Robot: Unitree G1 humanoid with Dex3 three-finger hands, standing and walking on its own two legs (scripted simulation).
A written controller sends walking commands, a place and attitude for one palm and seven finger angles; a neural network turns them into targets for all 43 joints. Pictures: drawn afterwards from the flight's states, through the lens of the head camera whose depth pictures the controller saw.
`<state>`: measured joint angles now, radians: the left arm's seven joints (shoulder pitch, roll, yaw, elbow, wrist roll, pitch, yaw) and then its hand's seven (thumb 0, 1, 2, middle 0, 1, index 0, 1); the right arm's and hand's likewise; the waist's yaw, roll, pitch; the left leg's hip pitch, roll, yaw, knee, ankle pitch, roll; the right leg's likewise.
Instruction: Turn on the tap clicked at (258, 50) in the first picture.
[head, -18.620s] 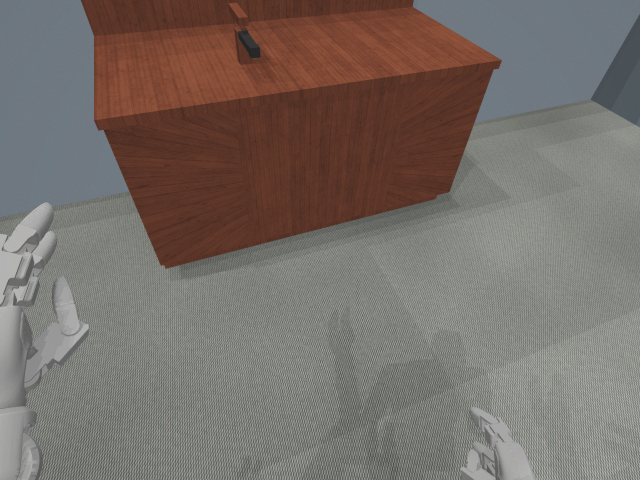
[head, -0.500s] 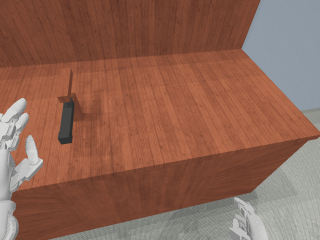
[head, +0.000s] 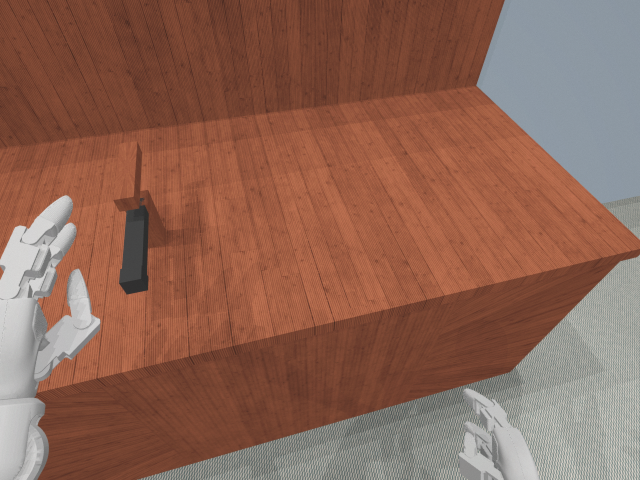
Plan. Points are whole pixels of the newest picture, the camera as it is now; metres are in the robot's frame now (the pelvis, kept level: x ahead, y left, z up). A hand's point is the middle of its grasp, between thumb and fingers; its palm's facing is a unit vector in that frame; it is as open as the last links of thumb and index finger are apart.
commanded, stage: come to a stop and stand still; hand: left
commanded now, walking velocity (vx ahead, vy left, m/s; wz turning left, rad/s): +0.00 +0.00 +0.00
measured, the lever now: (134, 279) +0.35 +0.29 +0.03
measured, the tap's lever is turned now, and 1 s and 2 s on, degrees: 0 0 0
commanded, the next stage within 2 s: look again from close up in 0.50 s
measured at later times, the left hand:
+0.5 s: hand (65, 311) +0.23 +0.27 +0.15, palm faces +0.37 -0.85 -0.37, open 7.5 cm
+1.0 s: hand (57, 333) +0.21 +0.26 +0.16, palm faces +0.40 -0.85 -0.35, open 7.5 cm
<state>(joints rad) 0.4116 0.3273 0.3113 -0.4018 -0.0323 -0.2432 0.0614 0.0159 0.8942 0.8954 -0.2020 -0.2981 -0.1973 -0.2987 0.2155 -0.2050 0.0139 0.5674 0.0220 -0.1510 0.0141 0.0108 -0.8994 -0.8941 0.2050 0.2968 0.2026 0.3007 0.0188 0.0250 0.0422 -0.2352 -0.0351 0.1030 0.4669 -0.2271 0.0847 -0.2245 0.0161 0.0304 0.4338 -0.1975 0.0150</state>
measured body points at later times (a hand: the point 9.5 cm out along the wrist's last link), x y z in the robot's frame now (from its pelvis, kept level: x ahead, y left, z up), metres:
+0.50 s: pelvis +0.02 +0.01 +0.00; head +0.04 +0.04 +0.45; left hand +0.21 +0.31 +0.17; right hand +0.22 -0.20 -0.06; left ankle +0.02 +0.06 -0.74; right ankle +0.02 -0.13 -0.74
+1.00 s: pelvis +0.00 +0.01 +0.00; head +0.02 +0.03 +0.45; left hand +0.18 +0.30 +0.17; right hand +0.18 -0.21 -0.07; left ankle +0.02 +0.06 -0.74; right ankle +0.02 -0.13 -0.74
